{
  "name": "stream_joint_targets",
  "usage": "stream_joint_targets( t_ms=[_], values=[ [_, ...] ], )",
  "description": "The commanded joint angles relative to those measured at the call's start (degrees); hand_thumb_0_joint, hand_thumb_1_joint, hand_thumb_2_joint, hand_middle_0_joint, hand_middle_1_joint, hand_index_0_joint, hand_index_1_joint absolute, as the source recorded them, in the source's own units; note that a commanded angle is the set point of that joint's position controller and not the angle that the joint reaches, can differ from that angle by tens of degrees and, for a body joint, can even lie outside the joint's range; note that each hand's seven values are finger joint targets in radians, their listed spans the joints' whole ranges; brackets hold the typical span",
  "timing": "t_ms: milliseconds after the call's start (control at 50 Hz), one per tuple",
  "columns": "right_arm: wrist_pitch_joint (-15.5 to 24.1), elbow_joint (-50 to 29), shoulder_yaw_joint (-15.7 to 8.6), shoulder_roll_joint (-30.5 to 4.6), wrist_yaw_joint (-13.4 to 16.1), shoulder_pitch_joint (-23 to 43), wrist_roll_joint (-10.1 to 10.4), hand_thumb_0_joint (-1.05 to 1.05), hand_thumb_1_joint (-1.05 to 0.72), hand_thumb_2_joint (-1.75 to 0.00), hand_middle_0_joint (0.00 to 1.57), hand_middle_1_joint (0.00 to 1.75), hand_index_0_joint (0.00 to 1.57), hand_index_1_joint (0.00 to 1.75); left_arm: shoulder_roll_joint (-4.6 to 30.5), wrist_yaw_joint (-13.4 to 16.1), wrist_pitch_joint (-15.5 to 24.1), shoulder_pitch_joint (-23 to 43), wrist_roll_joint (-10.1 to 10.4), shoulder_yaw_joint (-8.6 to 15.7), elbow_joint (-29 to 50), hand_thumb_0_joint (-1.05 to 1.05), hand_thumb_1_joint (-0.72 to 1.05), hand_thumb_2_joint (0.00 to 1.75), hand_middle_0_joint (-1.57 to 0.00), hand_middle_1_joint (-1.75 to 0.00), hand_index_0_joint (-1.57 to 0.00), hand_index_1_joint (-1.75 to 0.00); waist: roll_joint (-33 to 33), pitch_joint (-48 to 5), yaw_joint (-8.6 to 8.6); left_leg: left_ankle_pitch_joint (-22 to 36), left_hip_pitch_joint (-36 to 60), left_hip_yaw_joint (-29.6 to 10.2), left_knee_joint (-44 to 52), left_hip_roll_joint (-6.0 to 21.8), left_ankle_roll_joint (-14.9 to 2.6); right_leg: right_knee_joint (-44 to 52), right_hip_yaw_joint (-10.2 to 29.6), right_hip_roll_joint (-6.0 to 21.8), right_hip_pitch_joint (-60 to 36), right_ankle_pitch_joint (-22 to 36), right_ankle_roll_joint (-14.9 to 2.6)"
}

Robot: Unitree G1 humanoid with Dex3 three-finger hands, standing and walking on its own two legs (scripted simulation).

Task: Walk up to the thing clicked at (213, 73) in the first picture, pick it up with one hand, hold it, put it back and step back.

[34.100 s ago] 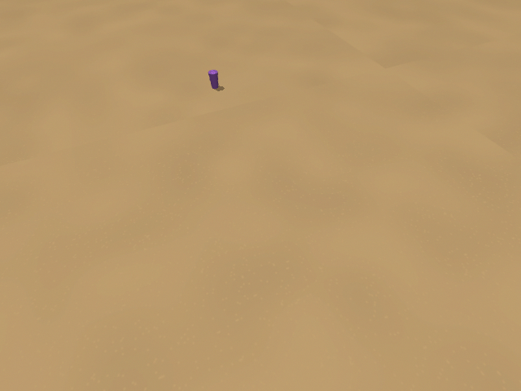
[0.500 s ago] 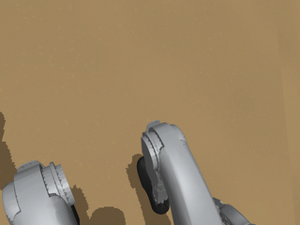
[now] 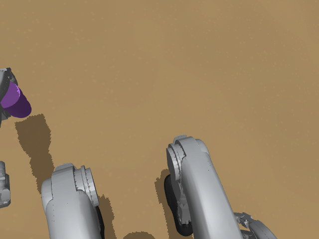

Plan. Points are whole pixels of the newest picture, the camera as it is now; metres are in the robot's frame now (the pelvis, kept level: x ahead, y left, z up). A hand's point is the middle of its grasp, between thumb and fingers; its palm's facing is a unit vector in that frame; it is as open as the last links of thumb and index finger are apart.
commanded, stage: settle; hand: left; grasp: from above
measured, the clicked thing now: (13, 102) +0.50 +0.30 -0.20
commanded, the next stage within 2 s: lift in 0.34 s
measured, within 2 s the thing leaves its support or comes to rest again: neither
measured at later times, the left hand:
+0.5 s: hand out of the picture +0.48 +0.31 -0.09, palm faces -0.43 -0.05 -0.90, open 9.4 cm
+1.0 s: hand out of the picture +0.43 +0.32 +0.00, palm faces -0.43 -0.09 -0.90, open 9.4 cm
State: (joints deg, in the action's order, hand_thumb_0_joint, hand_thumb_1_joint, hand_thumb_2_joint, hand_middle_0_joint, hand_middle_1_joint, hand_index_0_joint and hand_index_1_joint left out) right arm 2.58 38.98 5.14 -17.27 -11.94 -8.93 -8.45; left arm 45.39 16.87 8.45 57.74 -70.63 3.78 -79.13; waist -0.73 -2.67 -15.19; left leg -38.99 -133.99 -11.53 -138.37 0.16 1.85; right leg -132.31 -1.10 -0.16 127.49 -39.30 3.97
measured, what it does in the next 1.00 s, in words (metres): rises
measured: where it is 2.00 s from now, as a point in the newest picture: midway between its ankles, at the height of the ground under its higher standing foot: (141, 230)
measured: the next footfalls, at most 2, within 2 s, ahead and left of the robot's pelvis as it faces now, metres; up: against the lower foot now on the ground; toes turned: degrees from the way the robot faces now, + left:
none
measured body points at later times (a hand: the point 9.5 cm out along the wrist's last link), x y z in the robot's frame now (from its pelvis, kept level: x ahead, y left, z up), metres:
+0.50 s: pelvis -0.01 +0.00 +0.02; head +0.21 +0.07 +0.41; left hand +0.49 +0.31 -0.04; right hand +0.04 -0.28 -0.07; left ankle +0.07 +0.13 -0.30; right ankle +0.10 -0.15 -0.30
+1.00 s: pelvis -0.01 +0.00 +0.09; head +0.19 +0.06 +0.49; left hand +0.45 +0.32 +0.05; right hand +0.09 -0.27 -0.02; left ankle +0.07 +0.13 -0.30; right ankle +0.10 -0.15 -0.30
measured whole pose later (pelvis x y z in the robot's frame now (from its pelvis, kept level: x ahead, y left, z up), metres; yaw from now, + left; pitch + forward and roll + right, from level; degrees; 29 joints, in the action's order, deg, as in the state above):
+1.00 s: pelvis -0.01 +0.00 +0.09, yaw +4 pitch +35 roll -7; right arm -4.6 36.2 0.1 -15.7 -5.3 -10.9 -2.3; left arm 38.4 2.4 7.6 45.2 -62.3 1.1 -55.5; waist -3.3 -9.0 -9.0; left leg -36.4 -119.0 -6.9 -120.1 0.9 0.8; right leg -116.2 0.4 2.0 114.0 -37.1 4.1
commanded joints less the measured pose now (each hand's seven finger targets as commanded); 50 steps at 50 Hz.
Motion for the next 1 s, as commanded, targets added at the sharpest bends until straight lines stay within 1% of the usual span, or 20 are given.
stream_joint_targets(
  t_ms=[0, 80, 140, 260, 340, 360, 400, 420, 440, 460, 480, 500, 520, 600, 660, 760, 840, 900, 940, 980],
  values=[
    [-1.1, -0.8, -5.4, -14.7, 2.0, -12.7, 1.2, 0.00, -0.92, -0.91, 0.20, 0.30, 0.20, 0.30, 14.0, -0.9, 0.4, 18.9, 1.0, 1.1, 10.1, 0.00, 0.55, 0.84, -0.90, -0.92, -0.93, -0.88, -16.3, -37.7, -1.58, 9.5, 29.7, 7.9, 15.5, -0.8, -3.04, 14.5, -7.9, -1.8, -19.4, 13.2, -5.48],
    [-2.1, -1.6, -5.2, -14.4, 2.9, -12.7, 1.5, 0.00, -0.93, -0.91, 0.20, 0.30, 0.20, 0.30, 13.1, -2.6, 1.2, 19.6, 0.9, 0.4, 10.2, 0.00, 0.54, 0.84, -0.89, -0.92, -0.93, -0.89, -14.9, -36.1, -2.13, 9.3, 30.1, 8.1, 16.2, -0.8, -3.03, 15.5, -7.9, -1.6, -19.4, 12.3, -5.76],
    [-2.4, -2.1, -5.3, -14.5, 3.8, -12.4, 1.6, 0.00, -0.92, -0.91, 0.20, 0.30, 0.20, 0.30, 15.1, -2.6, 2.0, 21.4, 0.9, 1.8, 12.5, 0.00, 0.54, 0.84, -0.89, -0.92, -0.93, -0.88, -17.4, -37.9, -1.00, 9.0, 31.8, 8.1, 17.6, -0.9, -2.65, 15.6, -7.8, -1.2, -18.8, 11.4, -6.03],
    [-3.0, -2.2, -5.1, -13.9, 4.9, -12.5, 1.7, 0.00, -0.92, -0.91, 0.20, 0.30, 0.20, 0.30, 15.4, -2.6, 2.2, 22.4, 0.7, 1.0, 12.3, 0.00, 0.50, 0.88, -0.87, -0.93, -0.90, -0.91, -17.1, -38.2, -0.98, 6.5, 31.1, 8.8, 18.6, -0.8, -2.95, 17.1, -7.2, -1.4, -19.5, 9.1, -5.97],
    [-3.1, -1.7, -5.5, -14.0, 5.3, -13.0, 2.3, 0.00, -0.92, -0.90, 0.20, 0.30, 0.20, 0.30, 14.7, -2.7, 1.7, 23.0, 0.9, 0.8, 12.5, 0.00, 0.52, 0.88, -0.87, -0.93, -0.90, -0.90, -18.2, -38.7, -0.51, 6.4, 33.5, 8.2, 20.5, -0.8, -2.67, 16.9, -7.4, -1.1, -18.0, 9.5, -6.16],
    [-3.1, -2.0, -5.6, -14.1, 5.4, -13.2, 2.3, 0.00, -0.96, -0.92, 0.20, 0.30, 0.20, 0.30, 13.8, -2.9, 1.5, 22.3, 0.9, 0.3, 12.1, 0.00, 0.44, 0.80, -0.89, -0.93, -0.92, -0.90, -18.5, -38.4, -0.99, 6.6, 34.2, 8.0, 20.7, -0.8, -2.55, 16.9, -7.5, -1.1, -17.6, 9.8, -6.23],
    [-3.4, -1.7, -5.8, -13.9, 5.6, -13.6, 2.5, 0.00, -0.95, -0.92, 0.20, 0.30, 0.20, 0.30, 15.1, -3.3, 1.2, 22.5, 0.8, 0.9, 13.9, 0.00, 0.33, 0.74, -0.83, -0.89, -0.86, -0.86, -19.0, -41.1, 0.06, 8.0, 35.6, 8.3, 21.0, -0.8, -2.63, 17.0, -7.2, -1.0, -19.1, 11.2, -6.11],
    [-3.4, -1.8, -6.1, -13.8, 5.6, -13.7, 2.7, 0.00, -0.91, -0.90, 0.20, 0.30, 0.20, 0.30, 14.9, -3.8, 0.9, 21.5, 0.9, 0.8, 13.7, 0.00, 0.39, 0.81, -0.78, -0.82, -0.80, -0.80, -19.2, -41.3, 0.27, 8.6, 36.3, 8.3, 21.3, -0.8, -2.53, 17.1, -7.1, -0.9, -19.2, 11.5, -6.22],
    [-3.5, -1.9, -6.1, -13.7, 5.6, -13.8, 2.8, 0.00, -0.95, -0.92, 0.20, 0.30, 0.20, 0.30, 14.9, -4.2, 0.7, 21.8, 1.4, 1.0, 14.2, 0.00, 0.31, 0.73, -0.82, -0.90, -0.86, -0.86, -19.4, -40.7, 0.26, 8.5, 35.4, 8.8, 21.3, -0.8, -2.74, 17.7, -6.7, -0.9, -19.7, 11.3, -6.13],
    [-3.6, -2.0, -6.3, -13.4, 5.6, -13.9, 2.9, 0.00, -0.91, -0.90, 0.20, 0.30, 0.20, 0.30, 13.6, -4.7, 0.5, 21.2, 1.8, 0.5, 14.8, 0.00, 0.38, 0.81, -0.78, -0.82, -0.80, -0.80, -18.6, -41.1, 0.32, 8.2, 36.3, 8.7, 21.9, -0.8, -2.76, 18.2, -6.6, -0.9, -20.2, 11.3, -6.08],
    [-3.8, -1.9, -6.3, -13.6, 5.7, -13.7, 3.1, 0.00, -0.96, -0.92, 0.20, 0.30, 0.20, 0.30, 15.1, -4.9, 0.5, 21.6, 1.7, 1.1, 15.5, 0.00, 0.30, 0.73, -0.83, -0.89, -0.86, -0.86, -19.4, -40.7, 0.68, 7.4, 35.6, 8.7, 22.5, -0.8, -2.75, 18.1, -6.6, -0.8, -19.7, 10.4, -6.21],
    [-4.0, -2.1, -6.5, -13.3, 5.9, -13.8, 3.3, 0.00, -0.91, -0.90, 0.20, 0.30, 0.20, 0.30, 14.0, -5.2, 0.4, 21.7, 2.2, 0.8, 16.3, 0.00, 0.36, 0.80, -0.77, -0.81, -0.79, -0.78, -18.9, -41.3, 0.56, 6.6, 35.9, 8.6, 22.9, -0.9, -2.84, 18.7, -6.5, -0.8, -19.8, 9.9, -6.11],
    [-4.0, -2.0, -6.6, -13.1, 5.9, -13.6, 3.4, 0.00, -0.95, -0.92, 0.20, 0.30, 0.20, 0.30, 14.1, -5.6, 0.4, 20.4, 2.3, 0.7, 16.7, 0.00, 0.28, 0.72, -0.81, -0.86, -0.84, -0.83, -18.6, -41.9, 1.10, 6.5, 36.3, 8.5, 23.3, -0.8, -2.85, 18.5, -6.5, -0.9, -20.2, 9.7, -6.13],
    [-4.4, -2.3, -7.4, -12.8, 6.2, -14.1, 4.2, 0.00, -0.93, -0.91, 0.20, 0.30, 0.20, 0.30, 12.7, -6.9, -0.3, 18.8, 4.1, 0.9, 18.6, 0.00, 0.52, 0.82, -0.88, -0.93, -0.92, -0.89, -17.2, -42.8, 1.50, 7.1, 37.3, 8.5, 24.7, -0.9, -3.08, 20.3, -6.0, -0.5, -21.6, 10.3, -5.96],
    [-4.8, -2.6, -7.9, -12.7, 6.5, -13.8, 4.8, 0.00, -0.94, -0.91, 0.20, 0.30, 0.20, 0.30, 12.7, -8.6, -0.8, 16.2, 5.1, 1.1, 19.6, 0.00, 0.52, 0.82, -0.87, -0.95, -0.91, -0.90, -17.2, -41.0, 2.35, 5.8, 38.7, 7.4, 27.2, -0.8, -2.88, 21.1, -6.0, -0.3, -21.3, 9.1, -6.12],
    [-5.5, -3.7, -8.8, -12.1, 6.8, -13.9, 5.4, 0.00, -0.93, -0.91, 0.20, 0.30, 0.20, 0.30, 11.7, -10.5, -0.2, 14.9, 6.4, 1.7, 28.1, 0.00, 0.57, 0.84, -0.89, -0.99, -0.94, -0.94, -17.3, -46.1, 3.69, 9.7, 43.5, 7.7, 29.1, -0.8, -2.87, 23.2, -5.1, -0.1, -25.3, 12.3, -5.95],
    [-6.0, -4.5, -9.2, -11.4, 7.1, -13.2, 5.9, 0.00, -0.94, -0.91, 0.20, 0.30, 0.20, 0.30, 9.5, -11.8, -0.3, 10.7, 7.8, 0.8, 30.5, 0.00, 0.57, 0.85, -0.88, -1.02, -0.93, -0.96, -15.9, -44.3, 3.93, 8.6, 45.2, 6.9, 32.2, -0.5, -2.94, 25.6, -5.0, -0.1, -26.7, 11.5, -5.79],
    [-6.4, -5.4, -9.8, -10.9, 7.6, -12.7, 6.4, 0.00, -0.93, -0.91, 0.20, 0.30, 0.20, 0.30, 10.4, -11.9, -0.6, 8.9, 8.8, 2.1, 35.9, 0.00, 0.57, 0.90, -0.87, -1.04, -0.92, -0.99, -15.6, -47.9, 5.59, 10.0, 48.0, 7.5, 34.3, -0.6, -3.08, 28.3, -4.4, 0.1, -31.0, 12.7, -5.63],
    [-6.6, -5.4, -9.9, -10.5, 7.9, -11.9, 6.6, 0.00, -0.93, -0.91, 0.20, 0.30, 0.20, 0.30, 6.8, -12.4, -1.1, 6.0, 9.5, 0.1, 34.9, 0.00, 0.59, 0.90, -0.88, -1.06, -0.93, -1.00, -14.7, -44.7, 4.94, 9.3, 48.9, 7.1, 36.2, -0.3, -3.00, 29.5, -4.5, -0.1, -31.0, 12.3, -5.54],
    [-6.7, -5.7, -10.1, -10.3, 8.5, -11.4, 6.9, 0.00, -0.93, -0.91, 0.20, 0.30, 0.20, 0.30, 7.7, -12.5, -1.5, 4.7, 10.1, 0.7, 37.5, 0.00, 0.57, 0.85, -0.86, -1.04, -0.92, -0.98, -13.6, -45.4, 5.83, 8.2, 50.6, 7.2, 37.9, -0.2, -3.20, 31.7, -4.4, -0.1, -33.2, 11.5, -5.49]
  ],
)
